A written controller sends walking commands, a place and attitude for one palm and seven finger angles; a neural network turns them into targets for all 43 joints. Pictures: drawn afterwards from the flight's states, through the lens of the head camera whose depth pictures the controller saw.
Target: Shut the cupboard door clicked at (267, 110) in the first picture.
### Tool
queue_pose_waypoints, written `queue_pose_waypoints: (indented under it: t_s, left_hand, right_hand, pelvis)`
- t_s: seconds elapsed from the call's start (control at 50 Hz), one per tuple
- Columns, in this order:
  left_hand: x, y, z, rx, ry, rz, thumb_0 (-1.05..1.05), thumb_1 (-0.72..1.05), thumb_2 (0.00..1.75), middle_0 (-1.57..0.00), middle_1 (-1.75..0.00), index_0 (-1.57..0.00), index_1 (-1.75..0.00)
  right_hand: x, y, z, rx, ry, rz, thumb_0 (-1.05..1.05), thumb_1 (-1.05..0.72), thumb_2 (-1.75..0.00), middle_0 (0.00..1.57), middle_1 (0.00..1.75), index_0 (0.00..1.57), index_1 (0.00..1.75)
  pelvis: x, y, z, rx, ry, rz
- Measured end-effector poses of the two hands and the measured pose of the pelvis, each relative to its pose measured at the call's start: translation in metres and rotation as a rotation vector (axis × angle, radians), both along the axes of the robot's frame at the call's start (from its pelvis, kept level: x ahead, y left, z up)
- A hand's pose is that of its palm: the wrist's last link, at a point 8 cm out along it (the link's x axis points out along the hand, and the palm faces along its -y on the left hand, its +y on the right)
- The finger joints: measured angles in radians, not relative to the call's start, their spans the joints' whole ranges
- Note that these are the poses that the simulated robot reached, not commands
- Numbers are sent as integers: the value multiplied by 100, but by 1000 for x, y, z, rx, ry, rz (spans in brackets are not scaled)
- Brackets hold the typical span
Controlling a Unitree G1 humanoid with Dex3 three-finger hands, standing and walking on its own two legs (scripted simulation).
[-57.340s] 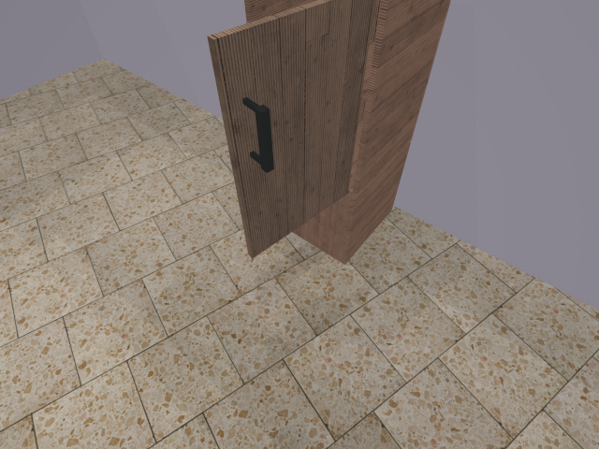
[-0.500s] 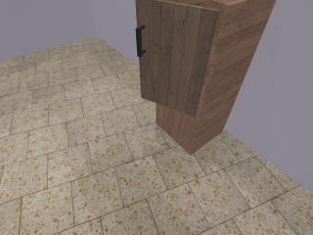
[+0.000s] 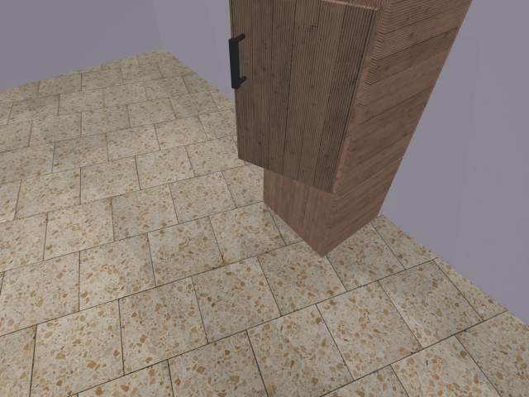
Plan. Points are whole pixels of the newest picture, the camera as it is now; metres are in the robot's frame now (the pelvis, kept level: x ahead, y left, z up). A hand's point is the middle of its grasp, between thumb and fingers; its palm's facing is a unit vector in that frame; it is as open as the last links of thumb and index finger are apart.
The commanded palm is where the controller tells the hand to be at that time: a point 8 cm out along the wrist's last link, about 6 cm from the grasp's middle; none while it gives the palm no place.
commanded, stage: look to check the result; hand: left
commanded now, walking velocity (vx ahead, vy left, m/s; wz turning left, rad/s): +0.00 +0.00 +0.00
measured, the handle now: (238, 61) +0.96 +0.13 +0.05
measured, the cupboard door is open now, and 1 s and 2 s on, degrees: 23 23 23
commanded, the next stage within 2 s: walk to a spot facing it in 0.28 s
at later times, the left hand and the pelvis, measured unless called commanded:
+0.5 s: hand out of the picture +0.03 +0.20 -0.17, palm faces +0.02 -0.97 -0.26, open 7.3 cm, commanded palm none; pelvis +0.01 -0.01 +0.00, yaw +1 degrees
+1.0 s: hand out of the picture +0.03 +0.24 -0.17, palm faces +0.28 -0.93 -0.24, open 7.3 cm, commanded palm none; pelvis +0.00 +0.01 -0.01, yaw +16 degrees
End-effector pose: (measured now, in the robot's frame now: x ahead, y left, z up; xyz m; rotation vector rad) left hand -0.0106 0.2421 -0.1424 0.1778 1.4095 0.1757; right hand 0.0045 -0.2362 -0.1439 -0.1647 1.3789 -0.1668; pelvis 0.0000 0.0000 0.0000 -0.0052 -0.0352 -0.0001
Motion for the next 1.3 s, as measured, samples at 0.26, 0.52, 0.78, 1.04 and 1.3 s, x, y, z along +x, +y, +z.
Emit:
queue_pose_waypoints:
  t_s: [0.26, 0.52, 0.78, 1.04, 1.3]
  left_hand:
    - [19, 4, 4, 21, -39, -14, 0, 91, 89, -20, -30, -20, -30]
    - [40, 4, 5, 35, -78, -13, 0, 91, 89, -20, -30, -20, -30]
    - [17, 15, -35, -19, -97, 161, 0, 91, 89, -20, -30, -20, -30]
    - [18, 40, 5, 61, -186, 252, 0, 91, 89, -20, -30, -20, -30]
    - [-26, -16, 23, 150, -198, 408, 0, 91, 89, -20, -30, -20, -30]
  right_hand:
    - [23, -15, 3, -22, -47, 18, 0, -91, -90, 20, 30, 20, 30]
    - [34, -29, 5, -42, -46, 36, 0, -91, -90, 20, 30, 20, 30]
    - [58, 10, -11, -35, 4, 162, 1, -91, -90, 20, 30, 20, 30]
    - [101, 22, 6, -29, -50, 315, 0, -91, -90, 20, 30, 21, 30]
    - [173, -17, -7, 5, -95, 465, 1, -91, -90, 20, 30, 20, 30]
  pelvis:
    - [4, -4, 1, 3, -4, 0]
    - [7, -10, -1, 4, 7, 21]
    - [9, 12, -27, -13, 7, 185]
    - [-1, 8, -5, -33, 73, 312]
    - [7, -41, -9, 5, 67, 497]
